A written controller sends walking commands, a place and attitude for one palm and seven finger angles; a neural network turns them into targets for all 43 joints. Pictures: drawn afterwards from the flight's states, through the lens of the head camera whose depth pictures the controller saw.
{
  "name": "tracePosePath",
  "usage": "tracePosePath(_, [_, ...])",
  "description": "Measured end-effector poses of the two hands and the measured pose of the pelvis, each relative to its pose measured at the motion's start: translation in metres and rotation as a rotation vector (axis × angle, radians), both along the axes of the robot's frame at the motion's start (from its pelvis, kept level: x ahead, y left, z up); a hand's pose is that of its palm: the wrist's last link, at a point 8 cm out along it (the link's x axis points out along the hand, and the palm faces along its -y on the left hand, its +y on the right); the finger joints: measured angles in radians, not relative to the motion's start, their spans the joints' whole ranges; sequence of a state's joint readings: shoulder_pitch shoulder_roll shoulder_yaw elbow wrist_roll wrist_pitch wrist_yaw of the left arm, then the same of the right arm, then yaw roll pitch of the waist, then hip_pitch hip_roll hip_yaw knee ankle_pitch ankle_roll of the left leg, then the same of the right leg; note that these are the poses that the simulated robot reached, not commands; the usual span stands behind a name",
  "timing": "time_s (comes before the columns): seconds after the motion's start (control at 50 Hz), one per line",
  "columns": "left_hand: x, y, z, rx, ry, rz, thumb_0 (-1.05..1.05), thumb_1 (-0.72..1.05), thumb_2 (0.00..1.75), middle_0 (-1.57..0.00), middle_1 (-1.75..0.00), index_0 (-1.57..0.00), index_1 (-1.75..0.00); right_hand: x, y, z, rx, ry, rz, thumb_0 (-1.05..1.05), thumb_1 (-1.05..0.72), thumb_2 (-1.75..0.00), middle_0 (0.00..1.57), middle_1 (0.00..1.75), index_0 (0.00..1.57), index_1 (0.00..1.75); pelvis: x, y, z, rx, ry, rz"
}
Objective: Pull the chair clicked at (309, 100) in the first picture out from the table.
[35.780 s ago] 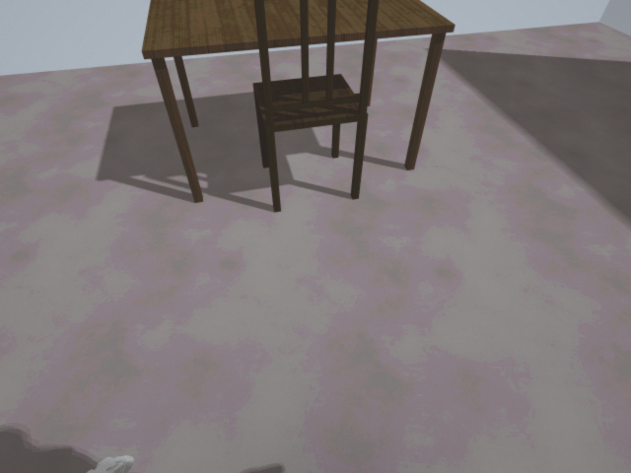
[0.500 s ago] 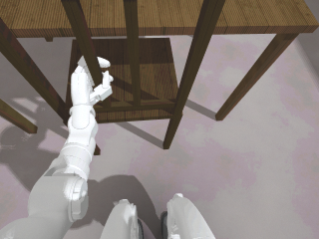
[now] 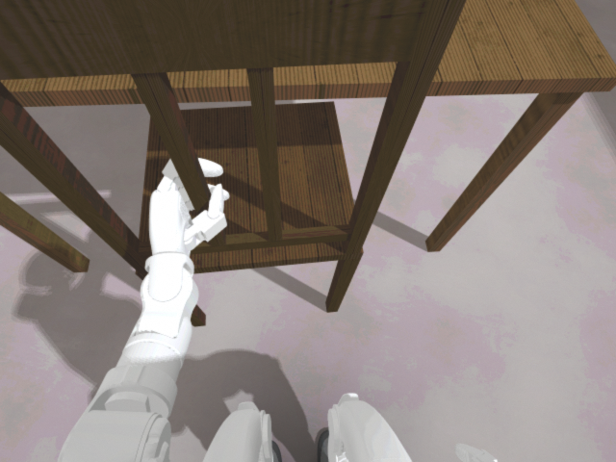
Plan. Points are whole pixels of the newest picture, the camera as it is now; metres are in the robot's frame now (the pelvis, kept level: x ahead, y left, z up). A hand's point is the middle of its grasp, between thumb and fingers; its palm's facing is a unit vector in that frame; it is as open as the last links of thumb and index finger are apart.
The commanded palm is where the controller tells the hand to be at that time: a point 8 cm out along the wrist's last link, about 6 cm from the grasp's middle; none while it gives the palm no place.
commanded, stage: hook a spindle and tug to test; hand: left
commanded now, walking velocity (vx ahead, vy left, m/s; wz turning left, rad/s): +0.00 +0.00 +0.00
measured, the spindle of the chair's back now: (194, 181) +0.46 +0.13 +0.05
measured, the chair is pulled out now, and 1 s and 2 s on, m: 0.03 0.12 0.26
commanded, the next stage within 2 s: step backward, pulling the chair out in 0.08 s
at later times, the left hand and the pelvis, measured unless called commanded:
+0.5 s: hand (217, 229) +0.40 +0.10 +0.03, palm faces -0.05 -0.99 -0.11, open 5.5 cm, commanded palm +0.38 +0.15 +0.02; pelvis +0.01 +0.01 +0.09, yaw +1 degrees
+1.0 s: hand (216, 279) +0.33 +0.10 +0.03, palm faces -0.04 -0.99 -0.13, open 5.4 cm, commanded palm +0.32 +0.15 +0.04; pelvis -0.03 +0.00 +0.09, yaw +0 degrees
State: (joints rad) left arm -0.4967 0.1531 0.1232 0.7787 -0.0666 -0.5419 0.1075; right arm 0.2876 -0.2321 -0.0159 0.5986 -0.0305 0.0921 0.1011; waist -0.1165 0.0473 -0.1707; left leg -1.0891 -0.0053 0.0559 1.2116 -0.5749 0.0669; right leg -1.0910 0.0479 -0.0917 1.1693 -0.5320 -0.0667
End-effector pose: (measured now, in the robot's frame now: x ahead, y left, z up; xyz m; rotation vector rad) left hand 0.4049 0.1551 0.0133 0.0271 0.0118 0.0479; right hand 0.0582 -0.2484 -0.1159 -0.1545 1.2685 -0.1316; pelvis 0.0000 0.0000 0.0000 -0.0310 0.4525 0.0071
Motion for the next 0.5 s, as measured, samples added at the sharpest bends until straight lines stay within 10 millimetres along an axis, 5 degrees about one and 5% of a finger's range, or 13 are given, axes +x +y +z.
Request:
tracePosePath(0.22, [-0.017, -0.001, 0.001, 0.013, 0.009, -0.014, 0.02, 0.71, 0.76, -0.46, -1.44, -0.41, -1.45, 0.030, -0.003, 0.003, -0.006, -0.065, 0.025, 0.01, -0.91, -0.90, 0.20, 0.30, 0.20, 0.30, 0.002, -0.004, 0.003, 0.007, -0.032, 0.012])
tracePosePath(0.38, [-0.021, -0.002, 0.027, 0.070, 0.357, -0.007, 0.07, 0.71, 0.78, -0.35, -1.18, -0.43, -1.45, 0.031, 0.011, 0.061, -0.020, -0.051, -0.082, 0.01, -0.91, -0.90, 0.20, 0.30, 0.20, 0.30, 0.012, 0.000, 0.065, 0.025, -0.158, 0.011])
tracePosePath(0.5, [-0.026, -0.004, 0.034, 0.084, 0.455, -0.062, 0.09, 0.71, 0.76, -0.31, -1.13, -0.47, -1.45, 0.021, 0.001, 0.090, -0.103, -0.011, -0.090, 0.01, -0.91, -0.90, 0.20, 0.30, 0.20, 0.30, 0.015, 0.007, 0.088, 0.012, -0.207, 0.015])
